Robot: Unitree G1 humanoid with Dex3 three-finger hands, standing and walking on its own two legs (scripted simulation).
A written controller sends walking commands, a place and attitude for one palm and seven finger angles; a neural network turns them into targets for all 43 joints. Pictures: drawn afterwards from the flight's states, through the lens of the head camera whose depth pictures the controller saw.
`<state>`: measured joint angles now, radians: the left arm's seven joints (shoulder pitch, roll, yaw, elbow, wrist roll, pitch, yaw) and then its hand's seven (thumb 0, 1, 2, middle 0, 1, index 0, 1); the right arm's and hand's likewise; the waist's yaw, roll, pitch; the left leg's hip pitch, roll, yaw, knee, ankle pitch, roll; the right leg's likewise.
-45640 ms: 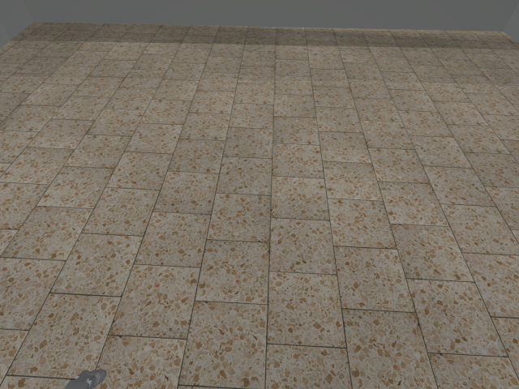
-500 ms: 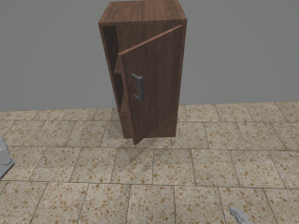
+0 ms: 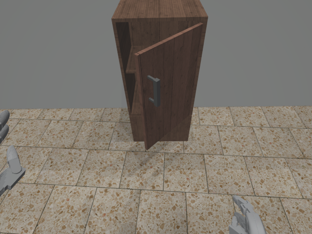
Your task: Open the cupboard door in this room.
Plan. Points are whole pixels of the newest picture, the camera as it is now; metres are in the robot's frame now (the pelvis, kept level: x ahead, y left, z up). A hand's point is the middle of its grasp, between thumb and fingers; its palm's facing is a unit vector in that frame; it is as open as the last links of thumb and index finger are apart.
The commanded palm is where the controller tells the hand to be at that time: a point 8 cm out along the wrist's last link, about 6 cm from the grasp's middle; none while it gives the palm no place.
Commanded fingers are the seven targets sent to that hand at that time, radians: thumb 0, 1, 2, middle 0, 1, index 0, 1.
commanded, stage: stop stepping back and stand still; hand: left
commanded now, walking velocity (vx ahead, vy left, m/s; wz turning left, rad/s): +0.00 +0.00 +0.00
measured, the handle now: (153, 91) +0.66 +0.06 -0.02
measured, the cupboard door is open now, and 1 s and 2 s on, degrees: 45 45 45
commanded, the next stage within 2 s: let the arm hang, fingers relaxed in 0.42 s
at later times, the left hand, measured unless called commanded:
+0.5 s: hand (15, 171) +0.20 +0.29 +0.15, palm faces +0.40 -0.79 -0.47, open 7.4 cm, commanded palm none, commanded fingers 0.00 0.90 0.90 -0.20 -0.30 -0.20 -0.30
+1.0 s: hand out of the picture -0.02 +0.19 -0.18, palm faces +0.04 -0.98 -0.21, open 7.1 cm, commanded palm none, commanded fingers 0.00 0.90 0.90 -0.20 -0.30 -0.20 -0.30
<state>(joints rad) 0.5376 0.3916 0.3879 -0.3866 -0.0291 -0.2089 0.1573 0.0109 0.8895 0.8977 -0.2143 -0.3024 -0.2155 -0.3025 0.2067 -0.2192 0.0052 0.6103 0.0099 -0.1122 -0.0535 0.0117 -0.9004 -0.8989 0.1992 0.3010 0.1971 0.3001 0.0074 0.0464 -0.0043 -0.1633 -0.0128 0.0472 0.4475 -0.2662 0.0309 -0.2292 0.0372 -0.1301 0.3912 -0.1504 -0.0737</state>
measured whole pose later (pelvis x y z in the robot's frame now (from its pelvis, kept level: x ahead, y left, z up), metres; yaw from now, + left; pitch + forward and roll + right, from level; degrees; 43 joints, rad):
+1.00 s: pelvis -0.02 -0.01 +0.00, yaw +3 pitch -1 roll +0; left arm 0.27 0.22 0.00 1.03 0.02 0.02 0.01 0.00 0.95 0.90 -0.21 -0.30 -0.21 -0.30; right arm 0.31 -0.22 0.01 1.06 -0.02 0.03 0.00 0.01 -0.90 -0.90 0.20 0.30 0.20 0.30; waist 0.00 -0.03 0.09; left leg -0.21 -0.03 0.00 0.48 -0.25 0.02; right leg -0.27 0.04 -0.12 0.43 -0.15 -0.09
